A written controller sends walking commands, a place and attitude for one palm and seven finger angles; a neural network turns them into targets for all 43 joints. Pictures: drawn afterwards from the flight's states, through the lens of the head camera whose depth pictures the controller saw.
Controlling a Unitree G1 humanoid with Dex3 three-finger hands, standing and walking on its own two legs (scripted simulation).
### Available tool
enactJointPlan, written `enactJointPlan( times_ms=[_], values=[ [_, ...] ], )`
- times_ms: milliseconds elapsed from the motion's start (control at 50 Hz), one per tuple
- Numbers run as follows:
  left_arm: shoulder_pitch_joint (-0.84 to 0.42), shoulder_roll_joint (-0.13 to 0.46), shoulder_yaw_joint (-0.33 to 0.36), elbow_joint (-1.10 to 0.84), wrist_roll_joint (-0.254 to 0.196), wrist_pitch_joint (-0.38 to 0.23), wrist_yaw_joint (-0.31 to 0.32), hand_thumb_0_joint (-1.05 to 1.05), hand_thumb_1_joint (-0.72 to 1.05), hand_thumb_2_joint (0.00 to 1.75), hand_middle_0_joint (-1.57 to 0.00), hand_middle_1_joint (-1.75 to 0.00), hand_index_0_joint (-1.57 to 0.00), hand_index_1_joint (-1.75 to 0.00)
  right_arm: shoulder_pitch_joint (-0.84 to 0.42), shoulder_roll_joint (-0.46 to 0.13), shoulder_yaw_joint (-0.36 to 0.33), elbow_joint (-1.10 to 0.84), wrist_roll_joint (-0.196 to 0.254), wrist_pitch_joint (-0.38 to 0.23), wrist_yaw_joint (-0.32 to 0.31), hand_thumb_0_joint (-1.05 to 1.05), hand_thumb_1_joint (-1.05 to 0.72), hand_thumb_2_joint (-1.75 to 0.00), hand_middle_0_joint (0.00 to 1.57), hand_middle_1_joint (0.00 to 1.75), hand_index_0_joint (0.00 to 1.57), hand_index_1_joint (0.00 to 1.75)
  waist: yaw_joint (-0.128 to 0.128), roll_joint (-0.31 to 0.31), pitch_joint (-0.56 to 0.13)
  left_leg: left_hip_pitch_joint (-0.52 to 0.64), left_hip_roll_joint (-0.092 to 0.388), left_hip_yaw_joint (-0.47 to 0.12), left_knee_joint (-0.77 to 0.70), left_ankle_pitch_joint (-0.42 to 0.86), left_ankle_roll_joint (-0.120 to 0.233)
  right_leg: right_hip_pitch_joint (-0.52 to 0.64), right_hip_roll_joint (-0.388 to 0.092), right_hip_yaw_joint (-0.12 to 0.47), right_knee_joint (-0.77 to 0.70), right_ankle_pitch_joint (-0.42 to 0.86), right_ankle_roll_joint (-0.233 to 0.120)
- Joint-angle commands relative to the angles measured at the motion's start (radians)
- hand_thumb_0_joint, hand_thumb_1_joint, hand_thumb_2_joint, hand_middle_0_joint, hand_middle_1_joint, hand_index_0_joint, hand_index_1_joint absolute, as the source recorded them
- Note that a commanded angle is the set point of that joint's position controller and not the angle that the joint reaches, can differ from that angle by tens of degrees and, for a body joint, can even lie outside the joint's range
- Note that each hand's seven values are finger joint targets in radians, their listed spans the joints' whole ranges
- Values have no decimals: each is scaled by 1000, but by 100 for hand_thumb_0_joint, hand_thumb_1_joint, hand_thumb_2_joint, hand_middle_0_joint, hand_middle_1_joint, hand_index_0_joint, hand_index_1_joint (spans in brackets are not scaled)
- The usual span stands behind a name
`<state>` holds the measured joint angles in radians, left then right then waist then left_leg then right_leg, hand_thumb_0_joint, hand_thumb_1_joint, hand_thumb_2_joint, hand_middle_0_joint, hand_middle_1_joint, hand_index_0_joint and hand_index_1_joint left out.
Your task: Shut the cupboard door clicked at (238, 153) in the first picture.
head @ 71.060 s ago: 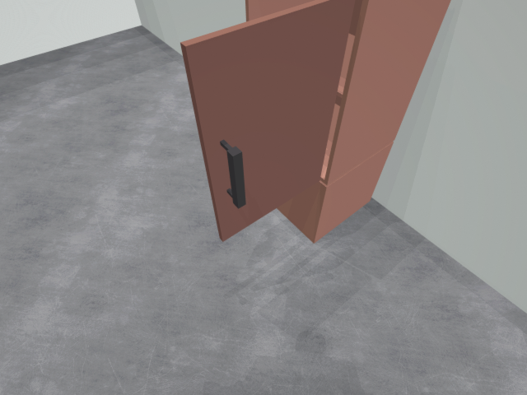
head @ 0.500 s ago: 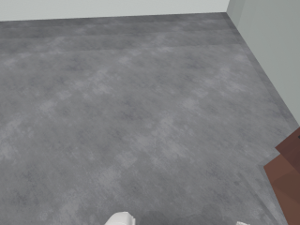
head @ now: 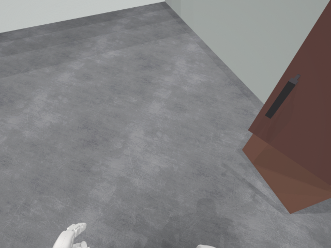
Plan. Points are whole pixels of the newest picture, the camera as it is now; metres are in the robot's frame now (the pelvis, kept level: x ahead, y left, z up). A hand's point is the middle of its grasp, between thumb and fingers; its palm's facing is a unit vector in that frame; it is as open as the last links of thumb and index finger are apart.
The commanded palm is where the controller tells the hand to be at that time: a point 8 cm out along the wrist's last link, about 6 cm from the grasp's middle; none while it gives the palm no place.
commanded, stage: turn to face it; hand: left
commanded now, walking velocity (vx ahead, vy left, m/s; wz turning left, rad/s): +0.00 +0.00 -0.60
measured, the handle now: (282, 97) +0.61 -0.39 -0.05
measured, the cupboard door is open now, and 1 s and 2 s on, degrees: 21 21 21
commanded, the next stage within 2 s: take the last steps up to it in 1.20 s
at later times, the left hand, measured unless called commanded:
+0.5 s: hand (94, 240) +0.15 +0.21 -0.18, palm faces -0.21 -0.96 -0.19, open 7.4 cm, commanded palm none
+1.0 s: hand (134, 203) +0.25 +0.11 -0.14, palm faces -0.52 -0.81 -0.27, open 7.4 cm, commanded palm none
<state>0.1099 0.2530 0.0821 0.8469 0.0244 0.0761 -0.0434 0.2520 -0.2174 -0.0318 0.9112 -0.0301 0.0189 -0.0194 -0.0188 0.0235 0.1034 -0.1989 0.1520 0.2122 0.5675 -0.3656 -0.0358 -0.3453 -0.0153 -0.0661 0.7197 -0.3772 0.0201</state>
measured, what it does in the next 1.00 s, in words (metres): steps on the spot, turning right: right foot, then left foot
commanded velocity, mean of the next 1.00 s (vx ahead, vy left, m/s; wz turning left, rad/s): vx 0.00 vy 0.00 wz -0.53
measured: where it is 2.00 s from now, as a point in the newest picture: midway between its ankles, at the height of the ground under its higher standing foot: outside the picture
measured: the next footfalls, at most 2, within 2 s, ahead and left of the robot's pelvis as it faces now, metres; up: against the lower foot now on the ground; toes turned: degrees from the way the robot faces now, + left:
right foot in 0.04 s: +0.03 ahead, -0.12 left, +0.00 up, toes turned -5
left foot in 0.42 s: +0.11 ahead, +0.12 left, +0.00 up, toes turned -11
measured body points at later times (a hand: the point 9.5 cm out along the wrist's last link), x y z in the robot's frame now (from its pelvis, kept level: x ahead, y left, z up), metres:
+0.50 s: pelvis +0.04 +0.03 +0.00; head +0.09 +0.05 +0.44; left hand +0.16 +0.26 -0.16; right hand +0.09 -0.25 -0.12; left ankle +0.07 +0.13 -0.73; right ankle -0.02 -0.10 -0.70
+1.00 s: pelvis +0.05 -0.01 +0.00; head +0.07 -0.05 +0.45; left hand +0.27 +0.15 -0.12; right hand -0.06 -0.26 -0.16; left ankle +0.08 +0.13 -0.66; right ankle -0.01 -0.10 -0.73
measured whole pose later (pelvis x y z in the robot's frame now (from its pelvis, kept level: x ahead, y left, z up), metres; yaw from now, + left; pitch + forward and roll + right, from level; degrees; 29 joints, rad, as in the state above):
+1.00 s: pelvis +0.05 -0.01 +0.00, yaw -32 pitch +1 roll +0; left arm 0.16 0.20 0.04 0.87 0.02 0.03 0.00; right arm 0.23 -0.28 -0.05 0.95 -0.01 0.07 -0.02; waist -0.02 0.05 0.07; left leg -0.47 0.08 0.06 1.13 -0.46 -0.07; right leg -0.27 0.00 -0.03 0.56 -0.30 -0.03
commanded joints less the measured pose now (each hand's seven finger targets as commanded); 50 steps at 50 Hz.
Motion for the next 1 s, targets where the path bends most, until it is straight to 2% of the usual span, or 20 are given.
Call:
enactJointPlan(
  times_ms=[0,20,40,140,300,360,380,400,420,440,480,540,720,800,820,840,860,880,900,980],
  values=[
    [208,215,45,-23,13,-57,23,0,90,90,-20,-30,-20,-30,-29,-142,-54,-99,22,-14,-2,0,-90,-90,20,30,20,30,106,-227,-229,-248,13,10,349,105,-19,441,-240,304,-359,576,-112],
    [248,275,58,-2,-1,-58,39,0,90,90,-20,-30,-20,-30,-82,-115,-38,-142,18,-3,-7,0,-90,-90,20,30,20,30,121,-336,-216,-396,-84,-78,553,-304,-43,409,-391,488,-333,922,-220],
    [231,268,53,-7,-7,-52,49,0,90,90,-20,-30,-20,-30,-65,-132,-34,-130,21,12,-15,0,-90,-90,20,30,20,30,103,-266,-206,-408,-52,-195,642,-262,-31,359,-394,442,-347,759,-262],
    [56,163,25,-61,-6,-58,57,0,90,90,-20,-30,-20,-30,-69,-120,-39,-88,13,16,-1,0,-90,-90,20,30,20,30,18,-177,-147,-366,-48,-208,587,-19,-57,208,-202,271,-336,652,-191],
    [107,188,39,-41,5,-56,52,0,90,90,-20,-30,-20,-30,-109,-102,-32,-117,23,-1,-4,0,-90,-90,20,30,20,30,40,-171,-171,-261,-106,-188,236,-43,-54,210,-196,389,-297,612,-213],
    [64,181,41,-43,-2,-46,52,0,90,90,-20,-30,-20,-30,-20,-109,-34,-90,29,-14,-11,0,-90,-90,20,30,20,30,-8,-174,-184,-59,-131,-178,-32,117,-42,108,-147,396,-221,566,-147],
    [59,149,33,-50,-10,-40,50,0,90,90,-20,-30,-20,-30,19,-143,-39,-77,26,-22,-14,0,-90,-90,20,30,20,30,-25,-101,-187,85,-80,-209,-158,201,-30,-6,-85,353,-165,423,-96],
    [101,82,20,-64,-20,-34,43,0,90,90,-20,-30,-20,-30,40,-243,-54,-78,10,-33,-18,0,-90,-90,20,30,20,30,-20,174,-213,209,161,-460,-244,299,53,-179,61,234,7,54,-30],
    [89,79,12,-76,-16,-38,39,0,90,90,-20,-30,-20,-30,74,-292,-62,-87,8,-27,-18,0,-90,-90,20,30,20,30,-33,303,-204,172,340,-595,-263,438,163,-215,75,117,256,-279,5],
    [76,101,21,-85,-9,-36,35,0,90,90,-20,-30,-20,-30,57,-282,-55,-101,-3,-22,-19,0,-90,-90,20,30,20,30,-32,202,-178,73,359,-575,-266,407,220,-194,31,141,403,-271,5],
    [80,110,36,-51,3,-26,22,0,90,90,-20,-30,-20,-30,-36,-213,-36,-117,-5,-30,-28,0,-90,-90,20,30,20,30,16,193,-112,24,248,-426,-259,510,176,-226,9,135,512,-153,26],
    [83,78,28,-40,-2,-18,7,0,90,90,-20,-30,-20,-30,-40,-182,-28,-114,-3,-30,-32,0,-90,-90,20,30,20,30,19,163,-125,98,165,-235,-208,643,145,-226,-4,82,474,-75,43],
    [13,47,10,-69,-3,-20,2,0,90,90,-20,-30,-20,-30,22,-208,-55,-58,-2,-21,-13,0,-90,-90,20,30,20,30,-19,207,-141,120,209,-124,-159,601,156,-84,-7,-18,104,-50,19],
    [126,78,18,-35,0,-36,9,0,90,90,-20,-30,-20,-30,-27,-221,-64,-55,7,-16,-5,0,-90,-90,20,30,20,30,51,129,-161,-14,180,-59,5,447,73,178,3,-28,-222,196,-22],
    [188,160,29,-16,7,-49,19,0,90,90,-20,-30,-20,-30,-10,-175,-56,-66,17,-14,4,0,-90,-90,20,30,20,30,77,-75,-201,-152,100,-4,175,259,14,345,-125,127,-332,344,-67],
    [247,260,50,1,10,-59,36,0,90,90,-20,-30,-20,-30,-78,-95,-33,-117,19,-12,5,0,-90,-90,20,30,20,30,119,-358,-174,-393,-70,4,424,-277,-36,390,-356,467,-370,700,-180],
    [266,273,45,10,-6,-57,48,0,90,90,-20,-30,-20,-30,-76,-130,-30,-116,19,8,-7,0,-90,-90,20,30,20,30,115,-299,-192,-396,-65,-152,575,-296,-26,322,-407,474,-382,712,-254],
    [213,240,39,-2,-6,-55,53,0,90,90,-20,-30,-20,-30,-89,-111,-31,-112,19,13,-6,0,-90,-90,20,30,20,30,88,-220,-127,-445,-54,-205,628,-220,-22,283,-357,401,-390,627,-250],
    [156,207,39,-12,-2,-60,62,0,90,90,-20,-30,-20,-30,-72,-109,-33,-95,17,10,-9,0,-90,-90,20,30,20,30,60,-310,-142,-482,-49,-217,644,-174,-28,297,-314,420,-385,593,-235],
    [76,136,10,-33,-5,-68,63,0,90,90,-20,-30,-20,-30,-18,-104,-32,-42,12,17,3,0,-90,-90,20,30,20,30,8,-172,-169,-336,-58,-198,560,-12,-46,197,-212,229,-360,604,-193]
  ],
)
